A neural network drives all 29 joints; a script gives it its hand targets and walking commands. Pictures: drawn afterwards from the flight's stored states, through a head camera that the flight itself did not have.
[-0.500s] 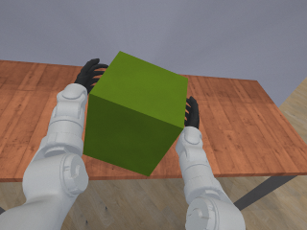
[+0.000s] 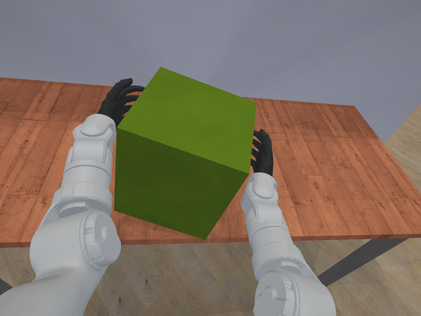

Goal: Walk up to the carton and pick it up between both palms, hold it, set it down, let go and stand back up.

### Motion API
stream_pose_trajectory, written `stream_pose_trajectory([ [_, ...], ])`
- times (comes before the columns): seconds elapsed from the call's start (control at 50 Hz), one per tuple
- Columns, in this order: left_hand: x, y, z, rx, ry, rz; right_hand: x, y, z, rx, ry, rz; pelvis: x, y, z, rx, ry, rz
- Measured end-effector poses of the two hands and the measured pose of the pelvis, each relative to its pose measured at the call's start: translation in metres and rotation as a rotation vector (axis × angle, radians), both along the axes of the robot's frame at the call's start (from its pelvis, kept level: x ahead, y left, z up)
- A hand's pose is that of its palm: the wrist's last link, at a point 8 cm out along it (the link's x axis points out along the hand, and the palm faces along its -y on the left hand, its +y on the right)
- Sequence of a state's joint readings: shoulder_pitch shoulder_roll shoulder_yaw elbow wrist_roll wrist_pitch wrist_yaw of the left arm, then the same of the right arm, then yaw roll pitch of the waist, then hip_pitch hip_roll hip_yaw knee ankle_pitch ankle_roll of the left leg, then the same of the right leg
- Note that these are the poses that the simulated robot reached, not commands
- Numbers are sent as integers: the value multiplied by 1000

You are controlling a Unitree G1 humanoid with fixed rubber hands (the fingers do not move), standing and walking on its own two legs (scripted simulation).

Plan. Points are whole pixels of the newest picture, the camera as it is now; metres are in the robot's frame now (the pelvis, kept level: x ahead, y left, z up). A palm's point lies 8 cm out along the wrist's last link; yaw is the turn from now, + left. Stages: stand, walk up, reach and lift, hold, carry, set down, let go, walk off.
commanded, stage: set down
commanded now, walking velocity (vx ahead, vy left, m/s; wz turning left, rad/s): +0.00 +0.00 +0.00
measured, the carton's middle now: (183, 157) +0.42 +0.02 +0.06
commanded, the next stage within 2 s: none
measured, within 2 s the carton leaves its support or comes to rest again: rests again in 0.24 s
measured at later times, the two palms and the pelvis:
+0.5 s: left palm (112, 138) +0.47 +0.17 +0.06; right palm (255, 168) +0.40 -0.14 +0.06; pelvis +0.02 +0.00 +0.00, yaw +0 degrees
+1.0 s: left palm (72, 165) +0.40 +0.23 +0.06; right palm (261, 206) +0.32 -0.14 +0.03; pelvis +0.02 +0.03 +0.01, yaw +0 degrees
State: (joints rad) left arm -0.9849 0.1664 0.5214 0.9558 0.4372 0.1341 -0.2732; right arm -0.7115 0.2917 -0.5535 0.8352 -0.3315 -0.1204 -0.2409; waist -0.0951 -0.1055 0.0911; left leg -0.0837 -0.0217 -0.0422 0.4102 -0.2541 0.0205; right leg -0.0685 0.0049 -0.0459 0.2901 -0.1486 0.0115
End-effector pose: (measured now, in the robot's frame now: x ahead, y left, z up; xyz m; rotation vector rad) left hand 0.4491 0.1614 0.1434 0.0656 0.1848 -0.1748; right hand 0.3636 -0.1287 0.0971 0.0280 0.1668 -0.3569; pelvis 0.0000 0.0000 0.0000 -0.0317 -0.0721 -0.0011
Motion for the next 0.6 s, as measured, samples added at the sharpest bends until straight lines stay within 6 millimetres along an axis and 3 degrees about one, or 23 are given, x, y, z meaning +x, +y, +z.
stream_pose_trajectory([
  [0.2, 3, 11, -13, -12, 22, 41, 4, 3, -3, -38, 1, 37, 0, 0, 0, 0, 0, 0],
  [0.28, 4, 15, -33, 8, 48, 77, 11, -1, -11, -60, 21, 61, 2, 0, 0, 0, 27, 0],
  [0.42, 16, 9, -72, -4, 134, 93, 25, -10, -41, -29, 113, 22, 11, 0, 0, 1, 155, -4],
  [0.52, 27, 9, -78, 12, 125, 102, 42, -9, -39, -33, 67, 13, 20, 2, 0, -2, 232, -7],
  [0.6, 23, 14, -76, 13, 103, 93, 40, -5, -36, -51, 36, 20, 28, 6, 6, -7, 239, -6],
])
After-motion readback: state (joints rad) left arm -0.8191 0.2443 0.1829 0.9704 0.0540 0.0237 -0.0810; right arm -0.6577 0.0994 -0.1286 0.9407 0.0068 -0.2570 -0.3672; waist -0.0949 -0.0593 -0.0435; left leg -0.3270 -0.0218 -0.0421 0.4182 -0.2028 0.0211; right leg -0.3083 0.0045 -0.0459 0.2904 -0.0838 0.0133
